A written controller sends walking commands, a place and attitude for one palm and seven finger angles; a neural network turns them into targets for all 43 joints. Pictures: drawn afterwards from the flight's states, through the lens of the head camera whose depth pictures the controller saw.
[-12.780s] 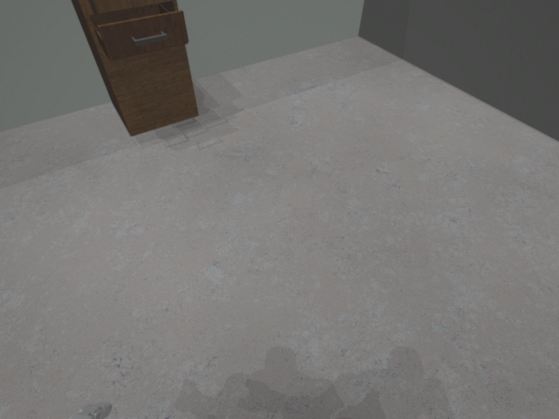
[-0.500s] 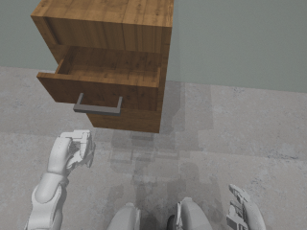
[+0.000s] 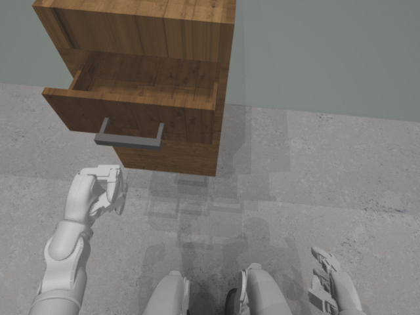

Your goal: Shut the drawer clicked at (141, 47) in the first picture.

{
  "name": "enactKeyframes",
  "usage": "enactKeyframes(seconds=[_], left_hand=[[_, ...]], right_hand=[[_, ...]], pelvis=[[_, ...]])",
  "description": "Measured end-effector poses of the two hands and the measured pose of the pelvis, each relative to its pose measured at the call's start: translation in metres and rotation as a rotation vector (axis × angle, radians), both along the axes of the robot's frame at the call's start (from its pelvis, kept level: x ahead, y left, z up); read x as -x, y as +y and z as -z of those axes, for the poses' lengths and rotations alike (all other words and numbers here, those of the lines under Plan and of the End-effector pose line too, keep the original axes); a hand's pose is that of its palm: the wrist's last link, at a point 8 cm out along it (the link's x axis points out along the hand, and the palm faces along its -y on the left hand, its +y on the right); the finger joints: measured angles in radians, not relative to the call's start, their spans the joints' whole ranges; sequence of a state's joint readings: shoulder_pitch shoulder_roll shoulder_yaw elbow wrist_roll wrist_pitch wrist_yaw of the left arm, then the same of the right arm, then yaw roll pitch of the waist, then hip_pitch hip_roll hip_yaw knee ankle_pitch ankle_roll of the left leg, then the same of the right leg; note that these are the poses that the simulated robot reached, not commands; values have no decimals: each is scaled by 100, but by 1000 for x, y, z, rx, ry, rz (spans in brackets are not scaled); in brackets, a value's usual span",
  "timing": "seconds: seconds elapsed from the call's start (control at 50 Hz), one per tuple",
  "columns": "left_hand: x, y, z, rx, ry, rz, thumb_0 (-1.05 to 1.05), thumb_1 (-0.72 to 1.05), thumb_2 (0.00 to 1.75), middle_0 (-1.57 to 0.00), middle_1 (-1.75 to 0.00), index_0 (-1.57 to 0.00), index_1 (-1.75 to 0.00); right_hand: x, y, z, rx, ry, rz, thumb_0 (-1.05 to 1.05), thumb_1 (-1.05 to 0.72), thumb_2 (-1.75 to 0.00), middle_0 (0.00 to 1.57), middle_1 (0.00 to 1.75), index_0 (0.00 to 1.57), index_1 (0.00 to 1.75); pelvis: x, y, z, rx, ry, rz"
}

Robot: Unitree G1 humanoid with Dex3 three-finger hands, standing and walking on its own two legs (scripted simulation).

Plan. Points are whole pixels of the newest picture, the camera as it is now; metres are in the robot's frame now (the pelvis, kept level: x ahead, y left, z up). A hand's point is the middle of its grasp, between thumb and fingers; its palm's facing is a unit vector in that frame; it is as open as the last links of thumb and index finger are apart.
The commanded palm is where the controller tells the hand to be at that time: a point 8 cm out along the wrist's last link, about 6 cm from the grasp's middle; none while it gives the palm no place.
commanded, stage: bring the fist close to the handle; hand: left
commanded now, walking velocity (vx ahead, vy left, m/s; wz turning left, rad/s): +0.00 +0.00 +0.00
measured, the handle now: (131, 133) +0.50 +0.21 -0.06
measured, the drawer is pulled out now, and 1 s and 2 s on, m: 0.15 0.15 0.10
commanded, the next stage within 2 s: push the drawer shut in 1.16 s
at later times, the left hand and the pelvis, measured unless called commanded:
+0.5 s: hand (134, 178) +0.38 +0.18 -0.03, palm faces -0.11 -0.99 -0.04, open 3.3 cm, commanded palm +0.36 +0.22 -0.03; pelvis -0.01 +0.01 -0.04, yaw -1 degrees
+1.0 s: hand (140, 174) +0.40 +0.17 -0.06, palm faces -0.09 -0.99 -0.05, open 3.2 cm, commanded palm +0.38 +0.22 -0.06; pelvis -0.02 +0.01 -0.06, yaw -1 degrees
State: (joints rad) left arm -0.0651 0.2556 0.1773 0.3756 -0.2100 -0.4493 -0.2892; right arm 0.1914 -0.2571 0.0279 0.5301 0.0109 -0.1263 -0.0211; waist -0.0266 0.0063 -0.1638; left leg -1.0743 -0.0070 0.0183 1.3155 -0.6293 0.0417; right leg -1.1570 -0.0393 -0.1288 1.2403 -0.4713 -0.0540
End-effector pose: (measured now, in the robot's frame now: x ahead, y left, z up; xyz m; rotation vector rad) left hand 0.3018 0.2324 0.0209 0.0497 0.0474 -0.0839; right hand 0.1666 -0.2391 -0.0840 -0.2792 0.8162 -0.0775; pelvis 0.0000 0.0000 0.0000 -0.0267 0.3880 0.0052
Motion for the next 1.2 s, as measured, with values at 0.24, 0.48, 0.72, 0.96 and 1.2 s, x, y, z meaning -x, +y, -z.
enactKeyframes(seconds=[0.24, 0.48, 0.72, 0.96, 1.2], left_hand=[[-26, 5, 25, 8, 1, 8, 1, 90, 90, -140, -160, -140, -160], [-56, 1, 49, 9, -9, 24, 1, 90, 90, -140, -160, -140, -160], [-77, -5, 72, -2, -11, 10, 1, 90, 90, -140, -160, -140, -160], [-82, -5, 79, -3, -17, 14, 1, 90, 90, -140, -160, -140, -160], [-77, -3, 75, -2, -11, 12, 1, 90, 90, -140, -160, -140, -160]], right_hand=[[25, -5, 26, 19, 89, 28, 1, -91, -90, 20, 30, 20, 30], [51, -7, 51, 35, 182, 57, 1, -91, -90, 20, 30, 20, 30], [65, -6, 73, 27, 241, 70, 1, -91, -90, 20, 30, 21, 30], [73, -11, 87, 19, 285, 85, 1, -91, -90, 20, 30, 20, 30], [67, -13, 81, 31, 266, 66, 1, -91, -90, 20, 30, 20, 30]], pelvis=[[7, 4, 18, 5, 48, 7], [13, 11, 36, 11, 97, 7], [17, 12, 53, 12, 137, 9], [21, 9, 62, 11, 153, 13], [23, 6, 58, 14, 148, 4]])
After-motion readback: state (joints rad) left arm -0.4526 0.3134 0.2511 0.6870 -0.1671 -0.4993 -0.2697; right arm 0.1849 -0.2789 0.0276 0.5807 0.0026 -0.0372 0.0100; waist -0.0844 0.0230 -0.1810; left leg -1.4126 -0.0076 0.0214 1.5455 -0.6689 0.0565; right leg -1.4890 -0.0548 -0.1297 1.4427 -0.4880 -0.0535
